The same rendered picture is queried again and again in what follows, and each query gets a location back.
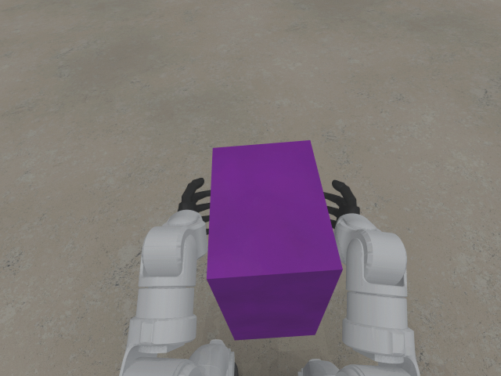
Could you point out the right robot forearm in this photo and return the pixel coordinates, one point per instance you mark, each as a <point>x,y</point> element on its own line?
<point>376,325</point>

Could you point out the left robot upper arm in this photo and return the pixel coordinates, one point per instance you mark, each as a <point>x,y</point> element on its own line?
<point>152,366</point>

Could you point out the robot left thigh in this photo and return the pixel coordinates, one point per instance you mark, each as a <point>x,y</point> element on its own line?
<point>214,360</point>

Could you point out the robot right thigh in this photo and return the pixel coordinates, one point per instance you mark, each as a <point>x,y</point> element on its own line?
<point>318,368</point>

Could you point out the robot thigh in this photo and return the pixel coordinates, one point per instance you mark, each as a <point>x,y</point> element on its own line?
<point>214,360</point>
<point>318,368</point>

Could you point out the robot left hand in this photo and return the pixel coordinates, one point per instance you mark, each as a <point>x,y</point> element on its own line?
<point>189,199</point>

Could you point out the carton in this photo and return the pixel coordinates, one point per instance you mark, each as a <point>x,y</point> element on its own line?
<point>272,261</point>

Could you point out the left robot forearm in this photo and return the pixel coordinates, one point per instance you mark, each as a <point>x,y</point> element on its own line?
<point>164,318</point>

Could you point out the robot right hand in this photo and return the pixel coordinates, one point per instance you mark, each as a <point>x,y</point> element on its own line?
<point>347,203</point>

